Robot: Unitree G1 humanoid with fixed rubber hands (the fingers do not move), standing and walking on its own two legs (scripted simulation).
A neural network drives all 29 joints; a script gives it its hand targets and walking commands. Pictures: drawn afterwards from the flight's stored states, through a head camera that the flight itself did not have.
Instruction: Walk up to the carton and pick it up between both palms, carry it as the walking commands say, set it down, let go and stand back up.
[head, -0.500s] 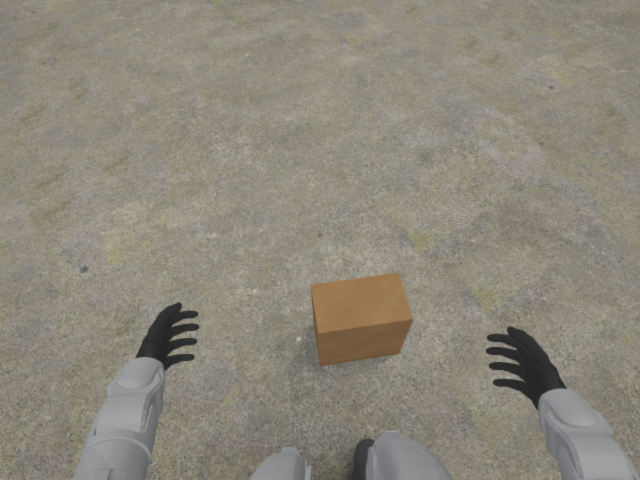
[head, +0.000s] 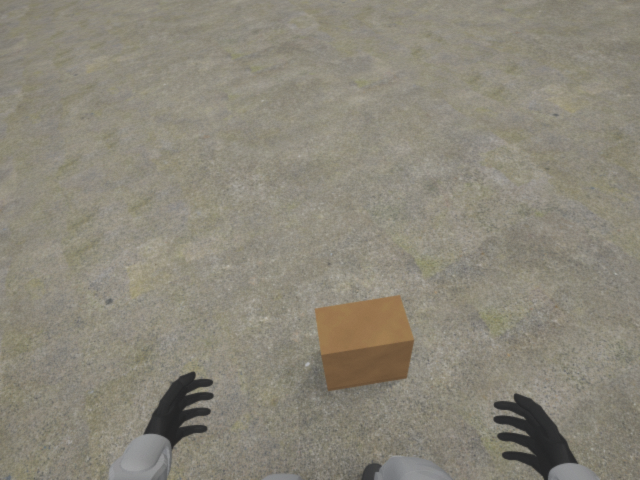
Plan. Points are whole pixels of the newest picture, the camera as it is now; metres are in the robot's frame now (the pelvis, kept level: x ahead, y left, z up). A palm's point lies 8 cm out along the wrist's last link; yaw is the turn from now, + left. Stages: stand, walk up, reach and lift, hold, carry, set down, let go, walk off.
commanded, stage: let go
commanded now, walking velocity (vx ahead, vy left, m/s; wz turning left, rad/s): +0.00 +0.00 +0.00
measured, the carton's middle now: (362, 344) +0.59 -0.05 -0.63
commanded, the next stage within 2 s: stand in 0.14 s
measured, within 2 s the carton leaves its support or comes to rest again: neither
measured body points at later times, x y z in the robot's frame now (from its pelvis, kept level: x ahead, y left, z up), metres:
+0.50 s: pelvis -0.07 -0.06 -0.02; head -0.16 -0.08 +0.42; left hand +0.10 +0.20 -0.08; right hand -0.03 -0.38 -0.12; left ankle -0.10 +0.01 -0.73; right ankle -0.12 -0.13 -0.65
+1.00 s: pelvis -0.05 -0.08 -0.02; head -0.09 -0.09 +0.43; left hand +0.11 +0.20 -0.09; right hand +0.02 -0.40 -0.10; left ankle -0.10 +0.02 -0.73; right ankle -0.05 -0.18 -0.71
